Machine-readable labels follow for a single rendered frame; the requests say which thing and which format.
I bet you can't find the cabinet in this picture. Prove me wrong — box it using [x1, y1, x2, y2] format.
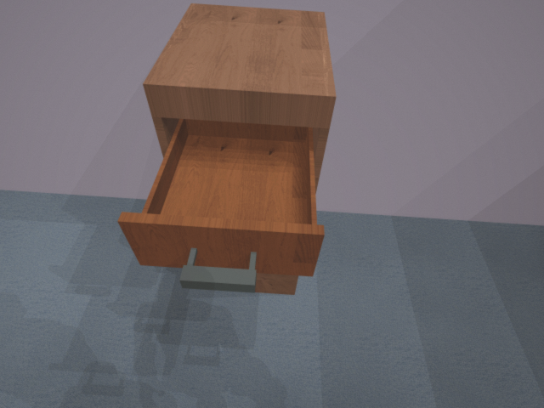
[143, 3, 337, 295]

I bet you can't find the handle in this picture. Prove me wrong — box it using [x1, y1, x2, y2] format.
[179, 248, 257, 293]

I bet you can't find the drawer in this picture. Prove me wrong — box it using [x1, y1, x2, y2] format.
[117, 119, 325, 276]

